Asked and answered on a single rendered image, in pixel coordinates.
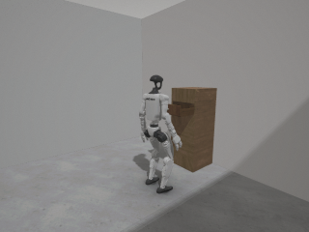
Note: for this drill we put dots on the robot right upper arm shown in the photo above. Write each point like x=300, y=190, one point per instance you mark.
x=164, y=105

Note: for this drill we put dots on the cabinet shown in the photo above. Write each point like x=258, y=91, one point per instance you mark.
x=195, y=131

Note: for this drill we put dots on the left robot foot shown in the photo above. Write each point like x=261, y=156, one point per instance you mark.
x=154, y=179

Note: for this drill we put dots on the robot left hand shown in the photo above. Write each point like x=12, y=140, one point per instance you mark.
x=142, y=135

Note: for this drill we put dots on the robot head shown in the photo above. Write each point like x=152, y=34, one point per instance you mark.
x=156, y=79

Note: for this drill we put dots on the robot left upper arm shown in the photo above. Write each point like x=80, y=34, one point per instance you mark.
x=142, y=110

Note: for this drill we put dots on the robot right hand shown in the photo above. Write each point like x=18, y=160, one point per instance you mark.
x=176, y=139

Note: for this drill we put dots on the drawer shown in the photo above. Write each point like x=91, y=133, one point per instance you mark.
x=180, y=110

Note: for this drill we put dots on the right robot forearm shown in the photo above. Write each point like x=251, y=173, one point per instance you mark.
x=169, y=125

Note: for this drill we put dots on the left robot forearm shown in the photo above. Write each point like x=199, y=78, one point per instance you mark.
x=142, y=122

